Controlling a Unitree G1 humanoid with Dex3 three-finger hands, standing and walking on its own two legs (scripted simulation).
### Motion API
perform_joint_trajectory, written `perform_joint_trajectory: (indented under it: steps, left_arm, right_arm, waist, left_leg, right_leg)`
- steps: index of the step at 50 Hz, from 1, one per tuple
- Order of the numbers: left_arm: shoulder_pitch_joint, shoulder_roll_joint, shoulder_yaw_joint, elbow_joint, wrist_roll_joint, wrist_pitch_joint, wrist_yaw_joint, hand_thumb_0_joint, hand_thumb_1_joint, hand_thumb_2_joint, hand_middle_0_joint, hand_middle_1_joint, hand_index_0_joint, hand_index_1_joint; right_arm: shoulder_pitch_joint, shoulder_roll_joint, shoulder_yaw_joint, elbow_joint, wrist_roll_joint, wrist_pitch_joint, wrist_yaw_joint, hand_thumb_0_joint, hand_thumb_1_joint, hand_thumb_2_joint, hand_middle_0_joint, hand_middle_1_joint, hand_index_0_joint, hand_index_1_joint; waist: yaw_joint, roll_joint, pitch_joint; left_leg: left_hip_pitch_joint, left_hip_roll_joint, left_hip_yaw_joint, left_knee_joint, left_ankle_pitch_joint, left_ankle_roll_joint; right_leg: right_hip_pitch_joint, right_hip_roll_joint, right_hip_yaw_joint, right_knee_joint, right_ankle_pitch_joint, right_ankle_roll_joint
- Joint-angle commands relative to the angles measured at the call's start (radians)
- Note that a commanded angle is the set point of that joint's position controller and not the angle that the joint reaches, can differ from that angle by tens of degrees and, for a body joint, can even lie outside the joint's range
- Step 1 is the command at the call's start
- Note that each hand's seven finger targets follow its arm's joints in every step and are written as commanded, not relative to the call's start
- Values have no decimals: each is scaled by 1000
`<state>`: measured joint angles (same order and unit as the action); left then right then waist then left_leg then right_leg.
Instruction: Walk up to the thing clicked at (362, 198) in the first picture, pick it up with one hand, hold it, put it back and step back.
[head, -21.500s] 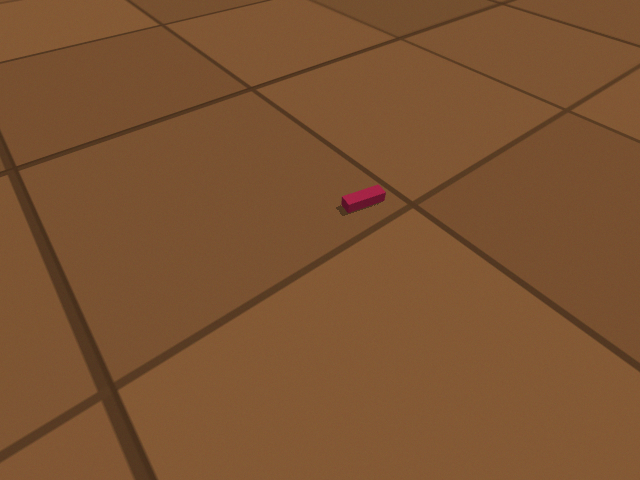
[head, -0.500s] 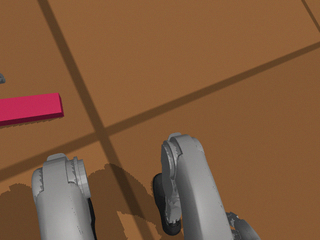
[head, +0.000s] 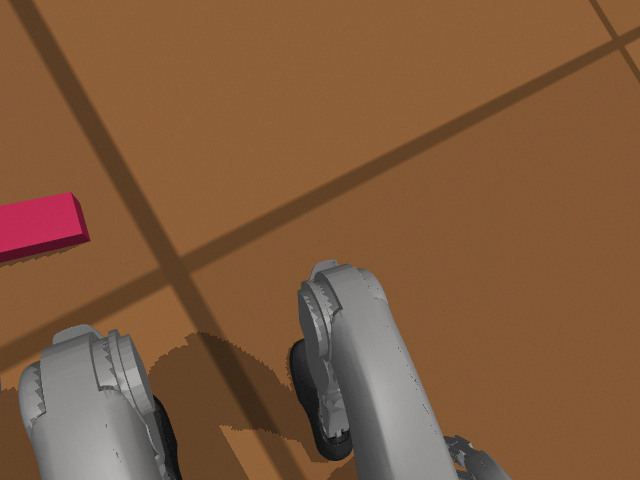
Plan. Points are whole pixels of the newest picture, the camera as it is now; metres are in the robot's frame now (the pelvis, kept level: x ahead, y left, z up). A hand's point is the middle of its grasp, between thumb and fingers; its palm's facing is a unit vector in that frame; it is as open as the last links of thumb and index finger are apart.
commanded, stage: approach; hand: left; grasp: from above
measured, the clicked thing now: (3, 234) +0.48 +0.31 -0.29
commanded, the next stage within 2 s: close in in 0.08 s
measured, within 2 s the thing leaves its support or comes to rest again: neither
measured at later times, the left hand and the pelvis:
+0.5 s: hand out of the picture +0.46 +0.31 -0.19, palm faces -0.44 -0.09 -0.89, open 13.9 cm; pelvis +0.00 +0.00 +0.00, yaw +0 degrees
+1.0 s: hand out of the picture +0.47 +0.31 -0.24, palm faces -0.45 -0.12 -0.88, open 14.3 cm; pelvis +0.01 +0.01 -0.02, yaw -3 degrees
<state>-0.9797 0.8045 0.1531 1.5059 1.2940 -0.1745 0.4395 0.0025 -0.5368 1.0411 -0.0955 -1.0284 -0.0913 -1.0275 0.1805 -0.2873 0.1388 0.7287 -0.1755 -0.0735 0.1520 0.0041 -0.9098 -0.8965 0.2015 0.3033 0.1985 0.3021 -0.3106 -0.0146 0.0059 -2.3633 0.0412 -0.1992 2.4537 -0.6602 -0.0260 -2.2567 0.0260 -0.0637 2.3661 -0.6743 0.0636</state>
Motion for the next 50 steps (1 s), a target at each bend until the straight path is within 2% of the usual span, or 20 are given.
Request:
perform_joint_trajectory:
  steps: [1, 5, 6, 9, 12, 16, 20, 21, 23, 25, 27, 31, 33, 36, 37, 40, 41, 42, 48, 50]
  left_arm:
    - [-300, 302, -2, -200, -57, 4, -16, 0, -583, 1039, -73, -1002, -59, -1015]
    - [-324, 240, -48, -227, -89, -40, -79, 0, -564, 1061, -81, -1037, -70, -1047]
    - [-318, 186, -90, -200, -90, -51, -95, 0, -567, 1053, -76, -1046, -69, -1053]
    - [-323, 187, -104, -198, -77, -85, -102, 0, -515, 1092, -93, -1104, -94, -1103]
    - [-328, 207, -93, -175, -46, -104, -78, 0, -540, 996, -69, -1047, -79, -1036]
    - [-317, 243, -60, -94, -2, -114, -13, 0, -530, 1031, -75, -1048, -80, -1042]
    - [-369, 312, -11, -111, 41, -113, 54, 0, -521, 1098, -91, -1064, -85, -1068]
    - [-322, 282, -26, -38, 48, -98, 66, 0, -555, 1070, -77, -1004, -58, -1022]
    - [-367, 270, -27, -19, 46, -91, 94, 0, -563, 1050, -67, -973, -47, -992]
    - [-379, 277, -45, 31, 48, -83, 110, 0, -564, 1041, -65, -980, -48, -997]
    - [-376, 344, 7, 29, 57, -74, 126, 0, -550, 1044, -69, -977, -52, -993]
    - [-377, 320, -13, 42, 36, -67, 131, 0, -548, 1024, -66, -982, -52, -995]
    - [-343, 375, 22, 54, 22, -66, 138, 0, -553, 1023, -61, -970, -46, -984]
    - [-341, 380, 19, 48, 25, -67, 127, 0, -557, 1040, -67, -971, -48, -989]
    - [-342, 366, 5, 33, 10, -72, 126, 0, -564, 1031, -62, -953, -42, -973]
    - [-275, 410, 43, 50, 14, -79, 137, 0, -566, 1033, -61, -957, -40, -977]
    - [-289, 367, 3, 42, 20, -80, 130, 0, -571, 1036, -63, -950, -39, -972]
    - [-290, 410, 34, 39, 14, -87, 137, 0, -566, 1040, -63, -949, -39, -972]
    - [-273, 408, 30, 40, 18, -98, 158, 0, -591, 1055, -63, -924, -30, -956]
    - [-253, 426, 45, 62, 14, -98, 172, 0, -590, 1069, -65, -928, -31, -962]
  right_arm:
    - [161, -252, -99, -14, 6, -9, -6, 0, -901, -896, 200, 300, 200, 300]
    - [191, -256, -114, -4, 5, -6, -11, 0, -902, -896, 200, 300, 200, 300]
    - [193, -248, -116, 9, 9, -3, -11, 0, -904, -897, 200, 300, 200, 300]
    - [208, -259, -115, 12, 10, 2, -13, 0, -903, -896, 200, 300, 200, 300]
    - [203, -265, -108, 5, 9, 12, -13, 0, -902, -897, 200, 300, 200, 300]
    - [175, -266, -91, -3, -1, 16, -12, 0, -898, -896, 200, 300, 200, 300]
    - [162, -272, -79, -3, -21, 9, -7, 0, -897, -896, 200, 300, 200, 300]
    - [152, -268, -74, -7, -25, 4, -2, 0, -896, -901, 199, 300, 199, 300]
    - [144, -279, -71, -4, -41, -4, 2, 0, -891, -898, 200, 300, 200, 300]
    - [130, -282, -61, -5, -45, -19, 4, 0, -893, -899, 200, 300, 200, 300]
    - [136, -304, -60, -12, -56, -31, 4, 0, -891, -898, 200, 300, 200, 300]
    - [123, -304, -42, -21, -75, -60, 16, 0, -891, -899, 200, 300, 200, 300]
    - [126, -314, -41, -8, -75, -65, 15, 0, -891, -898, 200, 300, 200, 300]
    - [143, -314, -26, -5, -94, -73, 25, 0, -892, -899, 200, 300, 200, 300]
    - [124, -316, -23, -18, -88, -77, 26, 0, -890, -899, 200, 300, 200, 300]
    - [132, -312, -8, -8, -99, -75, 29, 0, -891, -899, 200, 300, 200, 300]
    - [129, -319, -14, -15, -104, -78, 35, 0, -891, -899, 200, 300, 200, 300]
    - [127, -310, -3, -2, -108, -76, 38, 0, -889, -899, 200, 300, 200, 300]
    - [130, -334, -2, -11, -117, -90, 54, 0, -890, -900, 200, 300, 200, 300]
    - [116, -331, 7, -8, -119, -93, 57, 0, -890, -900, 200, 300, 200, 300]
  waist:
    - [25, 314, -680]
    - [-5, 265, -665]
    - [-9, 252, -643]
    - [-9, 265, -634]
    - [0, 316, -630]
    - [7, 325, -601]
    - [5, 374, -638]
    - [4, 373, -614]
    - [-32, 366, -592]
    - [-45, 363, -542]
    - [-47, 341, -548]
    - [-61, 364, -555]
    - [-48, 369, -584]
    - [-69, 376, -573]
    - [-60, 374, -577]
    - [-49, 383, -576]
    - [-64, 397, -567]
    - [-62, 403, -568]
    - [-74, 397, -539]
    - [-63, 381, -534]
  left_leg:
    - [462, -22, 151, -225, 115, 60]
    - [446, -24, 134, -224, 87, 57]
    - [439, -21, 128, -226, 69, 54]
    - [483, -23, 123, -223, 112, 47]
    - [554, -24, 114, -238, 154, 34]
    - [548, -24, 118, -235, 164, 35]
    - [571, -21, 120, -226, 187, 36]
    - [568, -23, 125, -227, 178, 35]
    - [558, -20, 115, -223, 154, 36]
    - [511, -19, 116, -213, 101, 40]
    - [509, -19, 112, -202, 106, 44]
    - [505, -17, 107, -194, 89, 42]
    - [516, -13, 100, -190, 98, 40]
    - [508, -10, 101, -165, 138, 41]
    - [508, -9, 98, -162, 136, 40]
    - [505, -6, 92, -161, 160, 36]
    - [524, -6, 97, -156, 168, 34]
    - [519, -1, 88, -153, 166, 33]
    - [522, 1, 85, -134, 191, 34]
    - [498, 2, 80, -132, 174, 36]
  right_leg:
    - [360, 28, -90, -251, 193, -82]
    - [364, 25, -100, -275, 159, -78]
    - [346, 30, -99, -276, 139, -82]
    - [337, 26, -121, -264, 186, -82]
    - [305, 23, -138, -240, 212, -90]
    - [291, 25, -143, -227, 223, -90]
    - [302, 27, -141, -212, 251, -88]
    - [286, 26, -139, -207, 242, -90]
    - [258, 28, -152, -201, 222, -87]
    - [236, 31, -147, -206, 181, -89]
    - [252, 29, -151, -203, 185, -83]
    - [260, 34, -156, -199, 170, -81]
    - [278, 37, -163, -187, 181, -83]
    - [307, 39, -162, -179, 227, -77]
    - [301, 40, -165, -175, 226, -79]
    - [324, 46, -173, -167, 246, -81]
    - [318, 46, -173, -157, 257, -80]
    - [323, 49, -179, -159, 255, -80]
    - [334, 52, -181, -151, 284, -74]
    - [336, 56, -185, -157, 269, -74]
